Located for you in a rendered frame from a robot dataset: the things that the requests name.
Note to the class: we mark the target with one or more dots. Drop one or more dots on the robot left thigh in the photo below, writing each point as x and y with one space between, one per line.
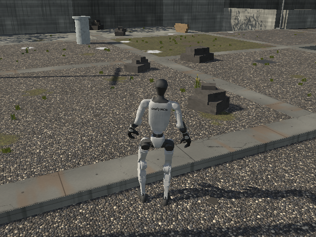
143 150

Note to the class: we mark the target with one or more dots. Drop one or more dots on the robot left forearm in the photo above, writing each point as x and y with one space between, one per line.
132 126

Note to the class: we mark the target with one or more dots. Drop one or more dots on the robot left hand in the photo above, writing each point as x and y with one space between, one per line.
129 134

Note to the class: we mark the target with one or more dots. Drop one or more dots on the right robot upper arm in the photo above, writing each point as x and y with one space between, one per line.
175 106

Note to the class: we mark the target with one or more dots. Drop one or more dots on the left robot upper arm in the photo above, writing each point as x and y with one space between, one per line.
144 104

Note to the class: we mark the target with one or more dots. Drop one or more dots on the humanoid robot head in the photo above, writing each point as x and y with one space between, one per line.
161 87

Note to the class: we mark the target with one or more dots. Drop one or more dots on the robot right forearm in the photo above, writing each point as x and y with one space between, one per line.
184 132

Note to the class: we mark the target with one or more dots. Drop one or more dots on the robot right hand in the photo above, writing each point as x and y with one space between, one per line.
184 141

